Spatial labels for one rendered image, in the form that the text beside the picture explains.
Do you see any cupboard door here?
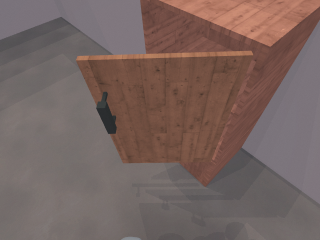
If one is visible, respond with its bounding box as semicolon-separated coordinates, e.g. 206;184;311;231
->
76;51;254;164

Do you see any handle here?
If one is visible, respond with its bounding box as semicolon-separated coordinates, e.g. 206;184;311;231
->
96;92;117;134

